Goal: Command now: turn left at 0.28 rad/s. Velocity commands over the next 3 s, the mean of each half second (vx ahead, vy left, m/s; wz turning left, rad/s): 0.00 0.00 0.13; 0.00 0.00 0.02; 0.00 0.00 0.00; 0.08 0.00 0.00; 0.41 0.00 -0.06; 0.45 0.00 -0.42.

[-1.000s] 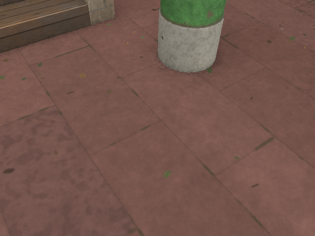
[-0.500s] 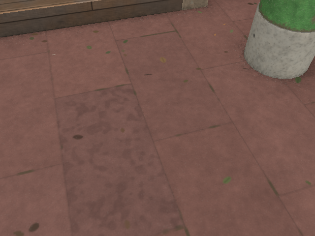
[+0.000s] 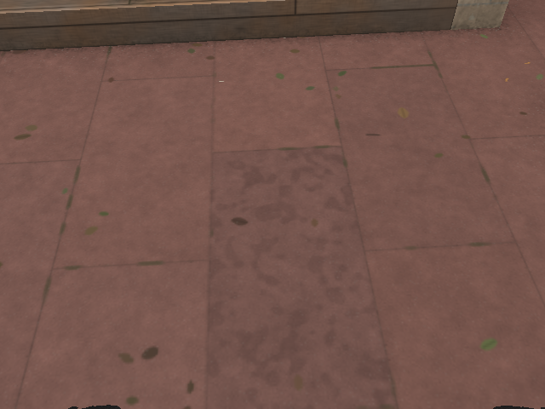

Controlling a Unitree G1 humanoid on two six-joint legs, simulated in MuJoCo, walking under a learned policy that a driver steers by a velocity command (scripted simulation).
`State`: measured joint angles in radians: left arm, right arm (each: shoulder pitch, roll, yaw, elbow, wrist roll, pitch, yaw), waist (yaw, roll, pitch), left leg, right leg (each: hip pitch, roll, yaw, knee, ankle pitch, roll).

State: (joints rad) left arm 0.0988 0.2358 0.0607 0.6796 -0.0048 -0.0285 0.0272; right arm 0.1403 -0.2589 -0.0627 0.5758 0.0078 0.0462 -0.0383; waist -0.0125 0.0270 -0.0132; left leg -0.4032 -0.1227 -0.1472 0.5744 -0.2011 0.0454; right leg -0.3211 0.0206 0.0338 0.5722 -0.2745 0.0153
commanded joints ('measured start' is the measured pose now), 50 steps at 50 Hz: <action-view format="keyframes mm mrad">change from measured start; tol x16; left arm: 1 35 179 45 -79 38 -12 -2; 50 172 40 7 59 11 4 24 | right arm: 1 67 -61 -20 -70 -15 -21 3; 50 120 19 6 64 -17 -69 22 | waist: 1 -36 -169 -138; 2 -9 -358 -80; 6 -12 -122 -46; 15 7 -193 -51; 18 34 192 -88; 50 20 -25 10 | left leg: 1 -44 82 -111 103 -171 20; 3 -182 52 25 399 -406 -78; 6 -219 63 -5 660 -310 -127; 12 27 130 147 167 -270 -139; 15 221 124 140 -191 48 -86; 17 299 293 -28 -120 270 16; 19 91 255 -46 -193 -115 40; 23 37 205 2 -200 -215 -12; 50 105 148 88 -105 18 -11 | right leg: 1 229 -276 225 -151 444 -138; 3 159 -407 406 -238 454 -326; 14 116 -196 125 -136 308 -200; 18 44 -61 -29 -50 -26 21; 50 73 -75 1 -44 131 24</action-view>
